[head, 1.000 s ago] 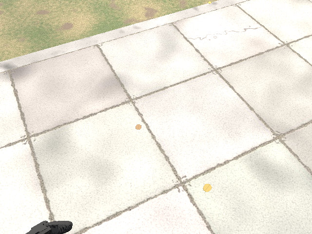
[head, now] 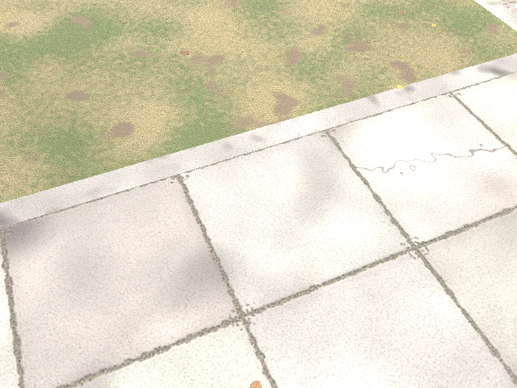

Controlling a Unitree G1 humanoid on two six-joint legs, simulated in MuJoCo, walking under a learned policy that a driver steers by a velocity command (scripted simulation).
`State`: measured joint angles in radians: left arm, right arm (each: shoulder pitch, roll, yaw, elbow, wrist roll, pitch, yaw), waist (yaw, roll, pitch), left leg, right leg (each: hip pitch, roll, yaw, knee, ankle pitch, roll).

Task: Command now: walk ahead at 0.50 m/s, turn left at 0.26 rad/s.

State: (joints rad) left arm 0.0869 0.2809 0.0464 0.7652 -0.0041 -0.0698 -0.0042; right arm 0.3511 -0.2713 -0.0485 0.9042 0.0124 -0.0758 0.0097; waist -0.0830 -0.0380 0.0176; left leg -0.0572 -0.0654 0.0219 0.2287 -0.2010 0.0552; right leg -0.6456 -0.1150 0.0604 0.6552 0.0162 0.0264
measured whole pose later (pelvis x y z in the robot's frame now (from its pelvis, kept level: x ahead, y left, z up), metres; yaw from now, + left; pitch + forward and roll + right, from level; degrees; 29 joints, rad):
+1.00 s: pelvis +0.50 +0.11 +0.00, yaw +33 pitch +2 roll -1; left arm 0.02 0.30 0.06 0.76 0.01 -0.09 -0.01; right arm 0.35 -0.27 -0.07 0.74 0.02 -0.05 -0.01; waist -0.07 -0.04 0.04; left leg -0.12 -0.10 -0.12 0.33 -0.22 0.09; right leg -0.65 -0.08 0.10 0.66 0.02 0.06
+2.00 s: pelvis +0.77 +0.24 -0.02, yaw +36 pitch +1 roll +2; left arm 0.21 0.31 0.07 0.80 0.02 0.05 -0.01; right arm 0.08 -0.30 -0.09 0.76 0.00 0.03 -0.05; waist 0.03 0.02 0.04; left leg -0.42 0.07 0.07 0.82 -0.47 -0.05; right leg -0.34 -0.01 -0.03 0.66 -0.36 -0.06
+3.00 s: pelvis +0.79 +0.24 -0.01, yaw +10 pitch -1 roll +0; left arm 0.14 0.24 0.02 0.71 0.02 0.02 0.01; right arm 0.16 -0.31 -0.04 0.86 -0.01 0.01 -0.01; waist -0.03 0.05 0.05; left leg -0.21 0.06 -0.01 0.49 -0.25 -0.06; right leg -0.21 0.04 0.02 0.49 -0.27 -0.03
